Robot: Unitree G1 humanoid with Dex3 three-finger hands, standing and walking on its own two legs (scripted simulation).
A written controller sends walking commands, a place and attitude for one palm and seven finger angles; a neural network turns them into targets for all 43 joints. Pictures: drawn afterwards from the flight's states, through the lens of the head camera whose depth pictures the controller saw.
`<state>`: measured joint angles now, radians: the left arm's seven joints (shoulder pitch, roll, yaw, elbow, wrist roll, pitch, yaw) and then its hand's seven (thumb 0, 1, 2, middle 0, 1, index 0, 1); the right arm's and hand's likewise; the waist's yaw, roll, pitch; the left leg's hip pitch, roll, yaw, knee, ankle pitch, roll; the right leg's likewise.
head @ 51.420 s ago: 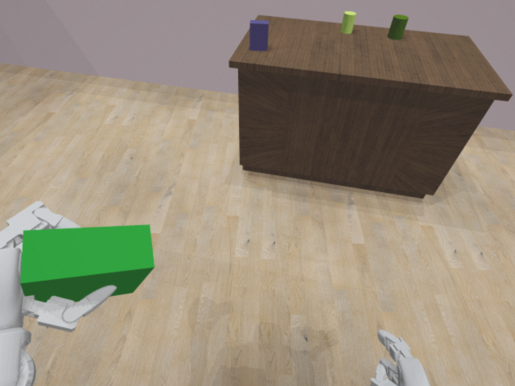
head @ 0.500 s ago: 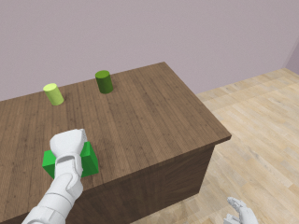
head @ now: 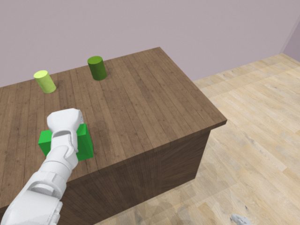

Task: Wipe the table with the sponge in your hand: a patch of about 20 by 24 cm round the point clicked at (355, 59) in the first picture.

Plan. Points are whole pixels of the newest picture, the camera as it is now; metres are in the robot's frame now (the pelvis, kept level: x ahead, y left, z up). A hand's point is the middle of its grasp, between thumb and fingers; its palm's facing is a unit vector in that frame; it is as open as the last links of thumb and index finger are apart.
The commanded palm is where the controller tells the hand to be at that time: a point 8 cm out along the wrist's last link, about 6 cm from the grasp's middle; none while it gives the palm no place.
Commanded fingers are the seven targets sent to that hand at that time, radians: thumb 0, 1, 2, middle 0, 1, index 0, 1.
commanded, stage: wipe forward along the third lane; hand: left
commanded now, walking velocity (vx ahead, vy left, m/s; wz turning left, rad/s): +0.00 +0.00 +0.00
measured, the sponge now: (70, 149) +0.34 +0.30 -0.02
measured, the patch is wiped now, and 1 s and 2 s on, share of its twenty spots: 0.65 0.85 0.95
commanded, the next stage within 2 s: wipe back along the third lane in 1.08 s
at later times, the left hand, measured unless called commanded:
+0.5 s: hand (74, 119) +0.41 +0.29 +0.04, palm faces -0.15 +0.07 -0.99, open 9.4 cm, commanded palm +0.42 +0.28 +0.06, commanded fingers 0.00 0.10 1.30 -1.20 -1.60 -1.20 -1.60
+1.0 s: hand (72, 106) +0.47 +0.32 +0.04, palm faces -0.18 +0.02 -0.98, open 9.4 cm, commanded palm +0.47 +0.31 +0.06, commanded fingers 0.00 0.10 1.30 -1.20 -1.60 -1.20 -1.60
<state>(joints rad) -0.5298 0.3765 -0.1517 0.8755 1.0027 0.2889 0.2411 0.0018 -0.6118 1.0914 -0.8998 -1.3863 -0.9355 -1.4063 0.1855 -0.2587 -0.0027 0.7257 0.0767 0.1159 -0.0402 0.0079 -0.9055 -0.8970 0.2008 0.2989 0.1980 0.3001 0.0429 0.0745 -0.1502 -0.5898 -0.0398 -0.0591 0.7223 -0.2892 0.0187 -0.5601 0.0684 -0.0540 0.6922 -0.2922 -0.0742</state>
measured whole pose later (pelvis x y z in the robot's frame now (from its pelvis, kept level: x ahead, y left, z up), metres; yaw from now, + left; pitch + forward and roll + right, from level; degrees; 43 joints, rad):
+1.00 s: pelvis +0.00 -0.02 -0.03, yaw -7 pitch +20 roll -2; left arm -0.87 0.76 0.08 1.27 1.04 0.11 0.18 -0.01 -0.61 1.10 -0.89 -1.38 -0.93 -1.42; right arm 0.34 -0.30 0.03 0.72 0.07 0.02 -0.02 0.01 -0.91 -0.90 0.20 0.30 0.20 0.30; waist -0.09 0.07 -0.17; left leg -0.90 -0.01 -0.10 0.91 -0.37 0.03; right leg -0.87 0.18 -0.02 0.79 -0.29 -0.10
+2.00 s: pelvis +0.07 +0.06 +0.01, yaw -4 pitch +12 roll -4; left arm -0.50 0.36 -0.21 0.75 0.96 0.49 0.32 0.00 -0.44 1.04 -0.71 -1.54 -0.77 -1.58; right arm 0.16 -0.24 0.01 0.68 0.08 0.18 0.05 0.01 -0.91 -0.90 0.20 0.30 0.20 0.30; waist 0.04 0.06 -0.20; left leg -0.51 -0.11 -0.07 0.68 -0.36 0.11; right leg -0.47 0.07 0.03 0.58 -0.32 -0.02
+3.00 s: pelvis +0.05 +0.02 +0.02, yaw -7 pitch +5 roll -1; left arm -0.09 0.33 -0.20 0.34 0.95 0.57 0.28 0.01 -0.44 1.04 -0.71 -1.55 -0.78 -1.55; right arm 0.10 -0.26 0.04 0.65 0.10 0.18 0.03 0.01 -0.91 -0.90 0.20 0.30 0.20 0.30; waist 0.05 0.08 -0.16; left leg -0.34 -0.06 -0.04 0.60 -0.33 0.06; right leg -0.33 0.09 0.02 0.54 -0.29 -0.05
